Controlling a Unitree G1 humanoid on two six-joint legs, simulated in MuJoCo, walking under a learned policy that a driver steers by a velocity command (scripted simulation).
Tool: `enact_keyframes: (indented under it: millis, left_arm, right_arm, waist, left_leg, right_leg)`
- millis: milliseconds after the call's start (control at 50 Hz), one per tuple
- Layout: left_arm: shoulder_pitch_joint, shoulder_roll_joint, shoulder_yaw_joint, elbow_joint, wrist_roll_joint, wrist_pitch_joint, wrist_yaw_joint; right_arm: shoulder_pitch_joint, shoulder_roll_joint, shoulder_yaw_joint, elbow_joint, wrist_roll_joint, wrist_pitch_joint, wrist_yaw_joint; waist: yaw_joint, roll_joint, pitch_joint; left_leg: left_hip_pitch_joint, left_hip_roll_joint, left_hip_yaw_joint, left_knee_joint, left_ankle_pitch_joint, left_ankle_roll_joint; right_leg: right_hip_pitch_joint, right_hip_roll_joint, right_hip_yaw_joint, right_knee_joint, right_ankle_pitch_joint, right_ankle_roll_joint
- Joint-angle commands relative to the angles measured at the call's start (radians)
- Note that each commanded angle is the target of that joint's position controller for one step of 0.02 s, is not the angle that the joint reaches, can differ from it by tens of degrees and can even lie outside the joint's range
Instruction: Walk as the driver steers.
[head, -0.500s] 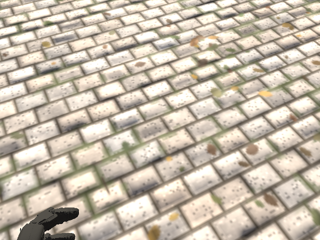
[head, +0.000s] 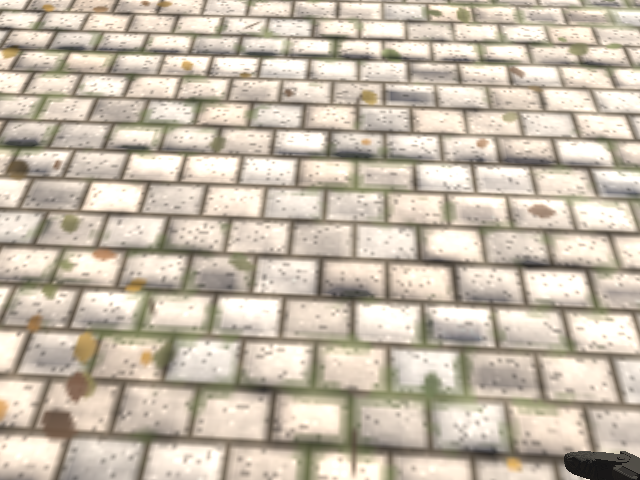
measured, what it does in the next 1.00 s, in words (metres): walks ahead, turning left: left foot, then right foot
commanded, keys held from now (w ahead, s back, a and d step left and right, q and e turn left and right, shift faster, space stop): w+q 0.34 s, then w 0.66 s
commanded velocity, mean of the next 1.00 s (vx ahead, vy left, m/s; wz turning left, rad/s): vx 0.50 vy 0.00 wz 0.33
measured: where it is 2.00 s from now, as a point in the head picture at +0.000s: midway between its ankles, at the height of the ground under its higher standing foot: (283, 232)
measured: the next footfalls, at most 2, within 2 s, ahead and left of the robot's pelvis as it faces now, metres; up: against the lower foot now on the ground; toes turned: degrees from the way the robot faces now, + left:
left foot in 0.08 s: +0.22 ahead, +0.12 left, +0.00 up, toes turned +5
right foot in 0.56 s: +0.52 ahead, -0.04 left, +0.00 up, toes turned +18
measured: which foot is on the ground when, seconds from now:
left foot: up 0.00-0.06, down 0.08-0.58, up 0.60-1.00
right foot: down 0.00-0.10, up 0.12-0.54, down 0.56-1.00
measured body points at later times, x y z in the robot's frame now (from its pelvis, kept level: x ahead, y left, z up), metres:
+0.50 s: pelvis +0.29 +0.03 +0.00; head +0.31 +0.05 +0.45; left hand +0.44 +0.32 -0.08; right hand +0.41 -0.24 -0.10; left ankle +0.18 +0.11 -0.73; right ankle +0.49 -0.07 -0.70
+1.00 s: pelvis +0.55 +0.08 +0.01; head +0.58 +0.09 +0.46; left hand +0.45 +0.35 -0.12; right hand +0.84 -0.06 -0.07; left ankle +0.67 +0.27 -0.70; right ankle +0.48 -0.05 -0.73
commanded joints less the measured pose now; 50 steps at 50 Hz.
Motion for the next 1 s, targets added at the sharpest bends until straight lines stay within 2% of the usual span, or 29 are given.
enact_keyframes:
  millis: [20,40,60,80,100,120,140,160,180,200,220,280,380,460,520,540,560,580,600,620,640,660,680,720,760,800,880,940,1000]
  left_arm:
    - [-0.034,0.200,0.046,-0.052,-0.014,0.005,0.009]
    - [-0.035,0.217,0.051,-0.053,-0.017,0.012,0.014]
    - [-0.044,0.222,0.051,-0.056,-0.019,0.020,0.019]
    - [-0.040,0.201,0.041,-0.064,-0.013,0.019,0.025]
    - [0.049,0.070,-0.003,-0.112,0.037,0.003,0.013]
    - [0.017,0.078,-0.018,-0.139,0.026,-0.035,-0.002]
    - [-0.113,0.159,0.006,-0.164,-0.019,-0.055,-0.013]
    - [-0.152,0.148,-0.001,-0.183,-0.026,-0.066,-0.013]
    - [-0.148,0.139,-0.001,-0.170,-0.003,-0.067,-0.004]
    - [-0.130,0.148,0.006,-0.163,0.015,-0.059,0.000]
    - [-0.113,0.146,0.009,-0.159,0.020,-0.046,-0.001]
    - [-0.122,0.105,-0.001,-0.161,0.031,-0.022,0.002]
    - [-0.309,0.050,-0.027,-0.201,0.022,-0.027,-0.011]
    - [-0.378,0.081,-0.020,-0.222,0.007,-0.042,-0.032]
    - [-0.336,0.110,-0.006,-0.220,0.008,-0.049,-0.036]
    - [-0.274,0.120,0.002,-0.204,0.011,-0.051,-0.032]
    - [-0.169,0.152,0.019,-0.181,0.020,-0.055,-0.026]
    - [-0.024,0.214,0.034,-0.168,0.032,-0.056,-0.023]
    - [0.070,0.261,0.052,-0.119,0.024,-0.042,-0.033]
    - [0.075,0.169,0.028,-0.119,-0.005,-0.040,-0.039]
    - [0.013,0.129,0.015,-0.127,-0.004,-0.035,-0.035]
    - [-0.040,0.117,0.007,-0.138,0.011,-0.029,-0.033]
    - [-0.072,0.099,0.000,-0.136,0.017,-0.027,-0.032]
    - [-0.089,0.074,-0.010,-0.132,0.023,-0.031,-0.028]
    - [-0.074,0.088,-0.007,-0.117,0.011,-0.035,-0.025]
    - [-0.057,0.118,0.001,-0.101,0.006,-0.033,-0.019]
    - [-0.015,0.139,0.004,-0.070,-0.002,-0.020,-0.011]
    - [0.043,0.149,0.005,-0.038,-0.008,-0.009,-0.009]
    - [0.068,0.159,0.009,-0.013,-0.012,0.008,-0.005]
  right_arm:
    - [-0.066,-0.077,-0.023,-0.108,-0.002,-0.011,0.013]
    - [-0.015,-0.102,-0.036,-0.102,-0.005,-0.006,0.012]
    - [0.109,-0.142,-0.060,-0.075,-0.004,-0.002,0.007]
    - [0.284,-0.200,-0.094,-0.029,-0.001,0.006,-0.010]
    - [0.330,-0.318,-0.115,-0.019,0.006,0.009,-0.029]
    - [0.344,-0.297,-0.100,-0.056,0.004,-0.007,-0.024]
    - [0.328,-0.224,-0.078,-0.042,-0.006,-0.019,-0.018]
    - [0.279,-0.200,-0.070,-0.036,-0.006,-0.028,-0.018]
    - [0.209,-0.173,-0.060,-0.043,-0.006,-0.030,-0.021]
    - [0.159,-0.148,-0.051,-0.056,-0.015,-0.031,-0.023]
    - [0.134,-0.141,-0.047,-0.066,-0.024,-0.031,-0.027]
    - [0.141,-0.155,-0.052,-0.046,-0.018,-0.038,-0.042]
    - [0.210,-0.170,-0.055,-0.001,-0.007,-0.030,-0.063]
    - [0.286,-0.163,-0.051,0.050,-0.002,-0.030,-0.062]
    - [0.289,-0.167,-0.053,0.069,-0.007,-0.021,-0.062]
    - [0.278,-0.158,-0.050,0.069,-0.007,-0.018,-0.061]
    - [0.278,-0.126,-0.038,0.066,-0.012,-0.017,-0.059]
    - [0.319,-0.082,-0.019,0.048,-0.027,-0.020,-0.060]
    - [0.431,-0.034,-0.003,0.045,0.000,-0.033,-0.062]
    - [0.379,-0.122,-0.018,0.055,0.009,-0.037,-0.063]
    - [0.265,-0.159,-0.029,0.035,0.012,-0.038,-0.061]
    - [0.199,-0.151,-0.026,0.020,-0.002,-0.040,-0.062]
    - [0.169,-0.136,-0.027,0.012,-0.014,-0.044,-0.059]
    - [0.194,-0.102,-0.025,0.021,-0.013,-0.043,-0.053]
    - [0.191,-0.074,-0.018,0.022,-0.015,-0.038,-0.052]
    - [0.126,-0.057,-0.010,0.002,-0.022,-0.039,-0.052]
    - [0.005,-0.032,0.002,-0.019,-0.018,-0.051,-0.040]
    - [-0.082,-0.033,0.004,-0.041,-0.008,-0.059,-0.027]
    - [-0.131,-0.049,0.000,-0.064,-0.004,-0.066,-0.011]
  waist:
    - [-0.055,-0.119,0.006]
    - [-0.091,-0.139,-0.037]
    - [-0.167,-0.131,-0.106]
    - [-0.254,-0.092,-0.192]
    - [-0.183,0.172,-0.287]
    - [-0.198,0.163,-0.467]
    - [-0.239,0.059,-0.350]
    - [-0.206,0.027,-0.220]
    - [-0.156,-0.036,-0.147]
    - [-0.115,-0.020,-0.111]
    - [-0.089,0.004,-0.100]
    - [-0.076,0.003,-0.078]
    - [-0.151,0.033,-0.040]
    - [-0.184,0.045,-0.022]
    - [-0.152,0.078,-0.015]
    - [-0.116,0.080,-0.035]
    - [-0.067,0.054,-0.115]
    - [-0.029,-0.072,-0.271]
    - [-0.055,-0.378,-0.362]
    - [-0.024,-0.263,-0.286]
    - [-0.015,-0.170,-0.156]
    - [-0.032,-0.103,-0.092]
    - [-0.052,-0.092,-0.046]
    - [-0.086,-0.141,-0.051]
    - [-0.092,-0.145,-0.050]
    - [-0.080,-0.122,-0.029]
    - [-0.039,-0.115,-0.009]
    - [-0.009,-0.111,0.011]
    - [-0.015,-0.117,0.028]
  left_leg:
    - [0.061,-0.056,0.071,-0.044,-0.098,0.052]
    - [0.148,-0.095,0.100,-0.044,-0.148,0.075]
    - [0.322,-0.136,0.116,-0.086,-0.133,0.107]
    - [0.608,-0.135,0.059,-0.128,-0.088,0.149]
    - [0.997,0.136,-0.396,-0.125,-0.091,0.292]
    - [1.119,0.274,-0.850,-0.309,-0.296,0.423]
    - [1.041,0.236,-0.721,-0.359,-0.303,0.350]
    - [0.889,0.195,-0.589,-0.370,-0.242,0.314]
    - [0.736,0.152,-0.488,-0.377,-0.137,0.284]
    - [0.619,0.119,-0.417,-0.395,-0.031,0.271]
    - [0.544,0.099,-0.390,-0.418,0.018,0.270]
    - [0.421,0.067,-0.306,-0.445,0.123,0.277]
    - [0.367,0.003,-0.226,-0.436,-0.013,0.204]
    - [0.464,0.065,-0.293,-0.386,-0.084,0.190]
    - [0.547,0.107,-0.345,-0.317,-0.008,0.167]
    - [0.553,0.086,-0.335,-0.259,0.083,0.151]
    - [0.530,0.029,-0.291,-0.112,0.167,0.122]
    - [0.365,-0.052,-0.218,0.177,0.001,0.076]
    - [0.035,-0.184,-0.125,0.487,-0.499,0.004]
    - [-0.093,-0.138,-0.196,0.596,-0.537,0.003]
    - [-0.136,-0.095,-0.171,0.611,-0.449,0.007]
    - [-0.115,-0.055,-0.128,0.577,-0.376,0.006]
    - [-0.095,-0.023,-0.114,0.516,-0.322,0.004]
    - [-0.012,0.009,-0.097,0.442,-0.271,-0.004]
    - [-0.009,0.017,-0.073,0.376,-0.254,-0.019]
    - [-0.040,0.026,-0.059,0.264,-0.182,-0.036]
    - [0.013,0.007,-0.030,0.021,0.031,-0.043]
    - [0.055,-0.018,-0.012,-0.078,0.097,-0.039]
    - [0.047,-0.029,-0.018,-0.140,0.036,-0.008]
  right_leg:
    - [0.013,-0.283,0.053,0.060,0.811,-0.126]
    - [0.020,-0.281,0.033,0.160,0.980,-0.115]
    - [-0.020,-0.262,0.007,0.332,1.056,-0.095]
    - [-0.189,-0.227,-0.007,0.575,0.930,-0.059]
    - [-0.626,-0.095,0.006,0.951,0.077,0.001]
    - [-0.820,0.029,0.240,1.148,-0.289,0.012]
    - [-0.912,-0.032,0.303,1.159,-0.194,-0.005]
    - [-0.913,-0.068,0.286,1.082,-0.101,-0.017]
    - [-0.853,-0.104,0.283,0.996,-0.042,-0.010]
    - [-0.776,-0.127,0.286,0.932,-0.003,0.000]
    - [-0.720,-0.133,0.286,0.906,0.019,0.011]
    - [-0.678,-0.118,0.257,0.790,0.089,0.056]
    - [-0.601,-0.058,0.243,0.417,0.415,0.070]
    - [-0.580,-0.049,0.263,0.304,0.435,0.035]
    - [-0.540,-0.041,0.251,0.265,0.300,-0.015]
    - [-0.457,-0.025,0.226,0.231,0.281,-0.040]
    - [-0.290,-0.052,0.242,0.231,0.298,-0.078]
    - [-0.005,-0.219,0.434,0.270,0.315,-0.161]
    - [0.249,-0.382,0.883,0.128,0.031,-0.299]
    - [0.225,-0.384,0.967,0.059,-0.201,-0.279]
    - [0.110,-0.354,0.826,0.044,-0.181,-0.241]
    - [-0.004,-0.314,0.717,0.030,-0.069,-0.225]
    - [-0.087,-0.280,0.646,0.008,0.036,-0.227]
    - [-0.158,-0.228,0.546,-0.028,0.172,-0.220]
    - [-0.181,-0.223,0.484,-0.054,0.269,-0.237]
    - [-0.183,-0.226,0.438,-0.082,0.332,-0.247]
    - [-0.185,-0.187,0.329,-0.093,0.382,-0.213]
    - [-0.161,-0.203,0.313,-0.082,0.379,-0.206]
    - [-0.073,-0.248,0.328,-0.041,0.423,-0.190]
